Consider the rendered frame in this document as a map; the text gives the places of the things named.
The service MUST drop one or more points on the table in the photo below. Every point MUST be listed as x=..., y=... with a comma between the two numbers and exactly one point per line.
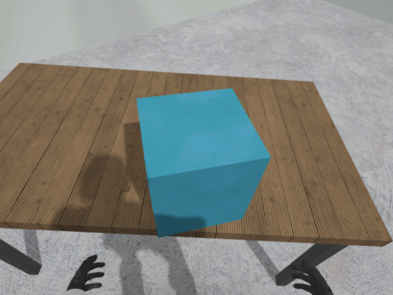
x=71, y=159

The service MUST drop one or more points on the carton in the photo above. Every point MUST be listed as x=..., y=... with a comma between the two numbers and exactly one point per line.
x=204, y=159

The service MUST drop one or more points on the right robot hand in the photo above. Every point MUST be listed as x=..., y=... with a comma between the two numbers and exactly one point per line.
x=318, y=284

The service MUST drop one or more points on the left robot hand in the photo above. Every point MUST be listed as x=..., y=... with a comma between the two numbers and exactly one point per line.
x=81, y=276

